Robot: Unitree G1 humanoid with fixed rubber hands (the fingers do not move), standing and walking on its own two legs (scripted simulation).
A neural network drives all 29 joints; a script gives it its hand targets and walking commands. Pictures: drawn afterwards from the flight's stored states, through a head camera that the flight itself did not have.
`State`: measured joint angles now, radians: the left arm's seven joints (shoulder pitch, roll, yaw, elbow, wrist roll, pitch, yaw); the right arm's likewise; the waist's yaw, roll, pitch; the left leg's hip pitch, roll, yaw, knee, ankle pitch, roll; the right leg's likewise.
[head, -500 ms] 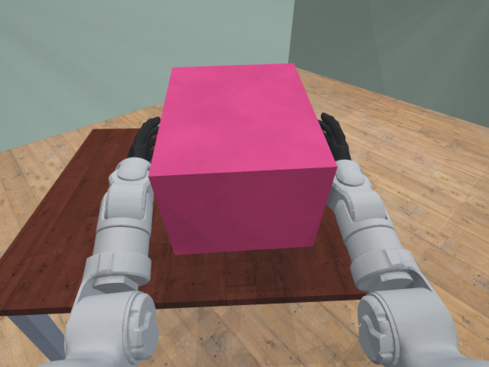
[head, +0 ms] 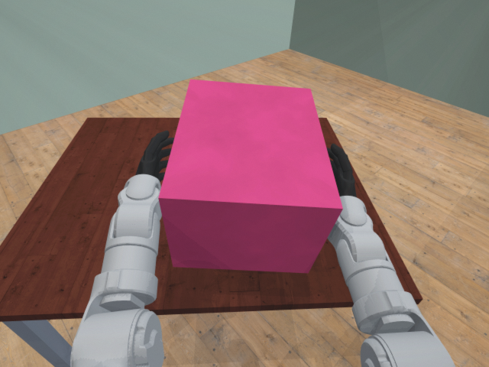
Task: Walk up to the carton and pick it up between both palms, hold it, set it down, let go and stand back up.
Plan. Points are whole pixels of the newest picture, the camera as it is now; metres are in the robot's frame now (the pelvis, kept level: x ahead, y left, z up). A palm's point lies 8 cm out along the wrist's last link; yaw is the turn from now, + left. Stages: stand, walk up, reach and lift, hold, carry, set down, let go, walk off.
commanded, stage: set down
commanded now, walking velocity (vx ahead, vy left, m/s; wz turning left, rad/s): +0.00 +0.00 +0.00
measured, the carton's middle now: (246, 171) +0.41 +0.00 +0.15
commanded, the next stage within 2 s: none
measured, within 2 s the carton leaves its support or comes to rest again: neither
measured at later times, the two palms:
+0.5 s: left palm (157, 189) +0.40 +0.16 +0.12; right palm (337, 201) +0.37 -0.15 +0.12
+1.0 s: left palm (156, 192) +0.42 +0.17 +0.10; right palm (327, 213) +0.37 -0.15 +0.08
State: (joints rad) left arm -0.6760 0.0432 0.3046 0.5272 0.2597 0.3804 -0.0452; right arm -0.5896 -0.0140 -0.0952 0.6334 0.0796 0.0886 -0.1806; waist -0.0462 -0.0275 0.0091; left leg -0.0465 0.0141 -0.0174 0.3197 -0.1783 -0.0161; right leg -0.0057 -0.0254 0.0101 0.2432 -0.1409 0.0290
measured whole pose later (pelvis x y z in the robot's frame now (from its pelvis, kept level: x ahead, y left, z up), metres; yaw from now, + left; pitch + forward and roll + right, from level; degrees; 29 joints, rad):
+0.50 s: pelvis +0.00 +0.00 +0.00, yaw +0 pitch -5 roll -1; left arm -0.68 0.05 0.33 0.65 0.27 0.24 -0.06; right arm -0.58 0.03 -0.17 0.66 -0.07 0.03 -0.15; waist -0.05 -0.03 0.06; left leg -0.06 0.01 -0.02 0.32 -0.18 -0.01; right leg -0.02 -0.03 0.01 0.24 -0.15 0.03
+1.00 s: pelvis +0.02 +0.01 +0.00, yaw +0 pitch -3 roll -1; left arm -0.68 0.05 0.33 0.67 0.27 0.23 -0.09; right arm -0.50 0.05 -0.17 0.66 -0.09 -0.03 -0.19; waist -0.05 -0.05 0.06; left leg -0.08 0.00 -0.02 0.32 -0.20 0.00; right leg -0.03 -0.04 0.01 0.23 -0.15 0.04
